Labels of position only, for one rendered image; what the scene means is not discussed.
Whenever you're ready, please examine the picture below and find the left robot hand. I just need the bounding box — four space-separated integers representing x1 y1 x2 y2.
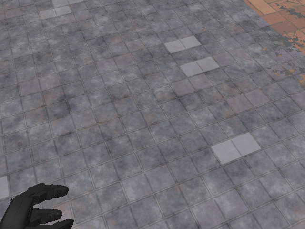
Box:
0 182 74 229

